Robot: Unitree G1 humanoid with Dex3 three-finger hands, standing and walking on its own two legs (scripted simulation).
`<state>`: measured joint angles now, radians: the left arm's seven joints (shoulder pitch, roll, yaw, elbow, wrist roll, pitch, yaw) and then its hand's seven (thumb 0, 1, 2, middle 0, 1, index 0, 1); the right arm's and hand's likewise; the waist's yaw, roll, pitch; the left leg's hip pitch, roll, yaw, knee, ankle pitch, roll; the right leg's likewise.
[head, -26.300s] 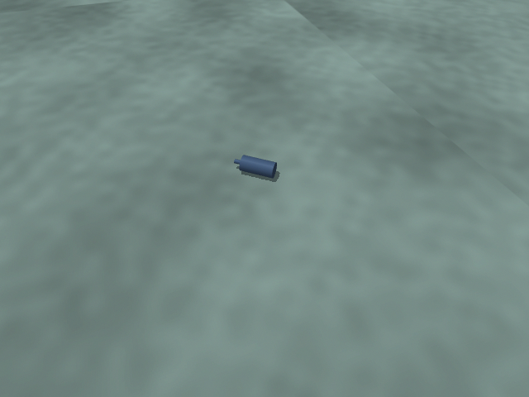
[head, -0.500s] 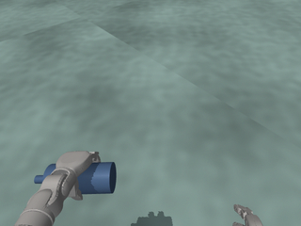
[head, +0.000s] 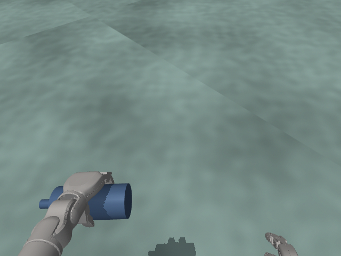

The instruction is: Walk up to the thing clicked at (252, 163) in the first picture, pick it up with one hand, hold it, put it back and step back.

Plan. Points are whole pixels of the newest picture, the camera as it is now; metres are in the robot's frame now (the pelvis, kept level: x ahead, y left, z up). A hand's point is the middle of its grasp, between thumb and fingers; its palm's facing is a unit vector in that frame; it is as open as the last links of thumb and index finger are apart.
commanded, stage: crouch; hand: left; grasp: from above
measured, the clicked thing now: (84, 202) +0.30 +0.24 -0.06
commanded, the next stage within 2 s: lower in 1.88 s
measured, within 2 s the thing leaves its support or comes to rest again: neither
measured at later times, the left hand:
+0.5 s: hand (109, 214) +0.32 +0.22 -0.21, palm faces -0.43 +0.05 -0.90, open 11.5 cm
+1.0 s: hand (126, 226) +0.35 +0.22 -0.45, palm faces -0.47 +0.03 -0.88, open 11.5 cm
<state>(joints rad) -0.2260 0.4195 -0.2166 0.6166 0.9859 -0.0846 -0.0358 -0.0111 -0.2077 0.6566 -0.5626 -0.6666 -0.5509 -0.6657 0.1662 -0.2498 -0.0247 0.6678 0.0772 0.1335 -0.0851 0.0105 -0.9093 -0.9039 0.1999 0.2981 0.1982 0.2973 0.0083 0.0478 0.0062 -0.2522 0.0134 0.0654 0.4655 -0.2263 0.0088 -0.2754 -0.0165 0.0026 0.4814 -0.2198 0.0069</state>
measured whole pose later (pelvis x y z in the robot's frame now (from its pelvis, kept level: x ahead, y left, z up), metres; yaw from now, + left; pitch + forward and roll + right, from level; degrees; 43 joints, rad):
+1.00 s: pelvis -0.07 +0.00 -0.29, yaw +0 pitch +36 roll -4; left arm -0.77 0.47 -0.06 1.25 1.23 -0.14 0.37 -0.01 -0.24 0.66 -0.60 -0.64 -0.59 -0.64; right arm 0.19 -0.23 -0.04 0.74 -0.08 -0.04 0.02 0.01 -0.91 -0.90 0.20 0.30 0.20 0.30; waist -0.16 0.04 -0.20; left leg -1.91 0.03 -0.02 1.91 -0.65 0.03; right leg -1.88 -0.04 -0.05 1.87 -0.63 0.00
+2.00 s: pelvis -0.08 +0.00 -0.41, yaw -3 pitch +36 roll -5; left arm -0.95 0.61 0.02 1.45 1.29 -0.20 0.42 -0.01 -0.21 0.60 -0.63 -0.59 -0.62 -0.59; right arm 0.17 -0.27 -0.01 0.76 -0.14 -0.07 0.12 0.00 -0.93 -0.91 0.20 0.30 0.20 0.30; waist -0.22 0.01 -0.08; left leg -2.25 0.04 -0.07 2.31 -0.69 0.02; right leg -2.21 -0.03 -0.08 2.24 -0.66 -0.01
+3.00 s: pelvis -0.07 +0.00 -0.47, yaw -7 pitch +32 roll -9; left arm -0.99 0.77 0.14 1.63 1.37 -0.26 0.57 -0.01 -0.19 0.59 -0.60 -0.60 -0.59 -0.60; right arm 0.15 -0.30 0.09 0.77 -0.24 -0.15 0.22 0.00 -0.91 -0.90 0.20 0.30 0.20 0.30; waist -0.31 -0.04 0.05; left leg -2.38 0.04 -0.15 2.53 -0.73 0.02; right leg -2.30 -0.01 -0.14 2.41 -0.67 0.00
